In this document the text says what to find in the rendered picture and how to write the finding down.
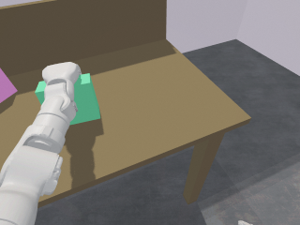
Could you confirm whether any robot left forearm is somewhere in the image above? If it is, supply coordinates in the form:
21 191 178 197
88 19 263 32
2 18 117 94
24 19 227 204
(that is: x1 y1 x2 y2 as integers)
0 77 76 187

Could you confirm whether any sponge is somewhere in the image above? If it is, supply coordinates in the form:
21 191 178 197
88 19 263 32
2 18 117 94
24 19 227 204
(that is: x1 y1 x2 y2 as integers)
35 73 100 125

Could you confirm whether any robot left upper arm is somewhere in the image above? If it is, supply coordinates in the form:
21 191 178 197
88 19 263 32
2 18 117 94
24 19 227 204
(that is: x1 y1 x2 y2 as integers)
0 145 63 225

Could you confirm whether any left robot hand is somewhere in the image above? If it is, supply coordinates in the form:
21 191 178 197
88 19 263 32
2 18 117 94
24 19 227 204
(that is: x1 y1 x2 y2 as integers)
42 62 82 112

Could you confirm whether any table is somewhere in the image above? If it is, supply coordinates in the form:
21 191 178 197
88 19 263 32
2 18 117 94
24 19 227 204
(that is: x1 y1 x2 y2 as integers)
0 0 251 208

